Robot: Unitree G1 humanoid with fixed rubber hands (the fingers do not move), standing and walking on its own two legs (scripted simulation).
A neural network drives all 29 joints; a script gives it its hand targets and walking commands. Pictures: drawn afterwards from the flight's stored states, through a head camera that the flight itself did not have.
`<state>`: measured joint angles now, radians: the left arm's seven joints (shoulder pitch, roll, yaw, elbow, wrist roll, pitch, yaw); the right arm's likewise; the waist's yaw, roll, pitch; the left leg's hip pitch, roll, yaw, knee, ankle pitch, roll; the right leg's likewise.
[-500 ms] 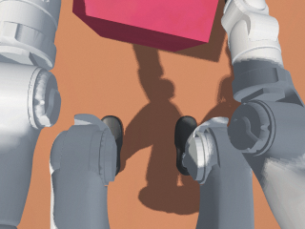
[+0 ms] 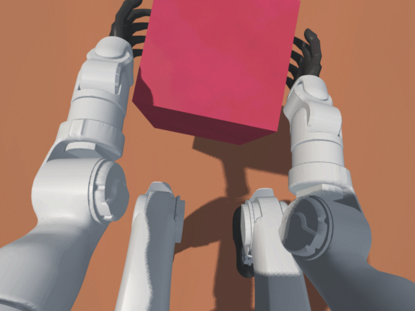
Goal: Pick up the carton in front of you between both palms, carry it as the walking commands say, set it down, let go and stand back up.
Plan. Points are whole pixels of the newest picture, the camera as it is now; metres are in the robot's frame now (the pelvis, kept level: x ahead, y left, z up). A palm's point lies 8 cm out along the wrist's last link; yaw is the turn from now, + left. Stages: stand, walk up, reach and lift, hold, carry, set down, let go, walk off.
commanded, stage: reach and lift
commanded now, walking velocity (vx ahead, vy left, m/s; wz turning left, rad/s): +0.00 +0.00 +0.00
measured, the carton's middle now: (210, 78) +0.53 +0.03 -0.14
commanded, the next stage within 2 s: none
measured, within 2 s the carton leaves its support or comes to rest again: neither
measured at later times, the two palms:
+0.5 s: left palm (96, 23) +0.49 +0.17 +0.06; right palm (368, 59) +0.49 -0.13 +0.07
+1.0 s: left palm out of the picture +0.44 +0.16 +0.22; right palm out of the picture +0.44 -0.14 +0.22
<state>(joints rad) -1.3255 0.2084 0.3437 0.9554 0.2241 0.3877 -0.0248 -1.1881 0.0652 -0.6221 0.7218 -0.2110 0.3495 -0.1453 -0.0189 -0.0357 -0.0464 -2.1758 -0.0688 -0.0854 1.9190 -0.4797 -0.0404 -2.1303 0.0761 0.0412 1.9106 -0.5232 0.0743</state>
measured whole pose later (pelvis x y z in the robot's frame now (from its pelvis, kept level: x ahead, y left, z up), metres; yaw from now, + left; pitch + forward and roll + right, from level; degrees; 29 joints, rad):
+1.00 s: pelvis +0.07 +0.00 +0.24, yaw +2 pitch +24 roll +0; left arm -0.55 -0.09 0.34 0.57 0.24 0.41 0.00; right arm -0.53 0.16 -0.41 0.54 -0.21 0.37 -0.07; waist -0.01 -0.03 -0.20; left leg -1.09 -0.03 -0.06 1.07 -0.39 -0.02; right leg -1.07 0.05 0.08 1.08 -0.42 0.03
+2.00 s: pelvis +0.10 +0.00 +0.33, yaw +2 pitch -4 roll +0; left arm -0.31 -0.16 0.27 0.34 0.30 0.65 -0.02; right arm -0.33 0.17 -0.31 0.36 -0.31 0.61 0.01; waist 0.00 -0.01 0.03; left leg -0.16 -0.01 -0.07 0.42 -0.19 -0.01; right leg -0.15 0.01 0.09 0.44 -0.22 0.02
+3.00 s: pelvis +0.09 +0.00 +0.34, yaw +2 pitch -8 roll +0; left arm -0.29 -0.16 0.23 0.24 0.28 0.77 -0.01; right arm -0.31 0.16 -0.27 0.26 -0.29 0.73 0.01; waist 0.00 -0.01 0.04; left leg -0.07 -0.01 -0.07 0.38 -0.17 -0.01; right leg -0.06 0.01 0.09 0.39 -0.20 0.02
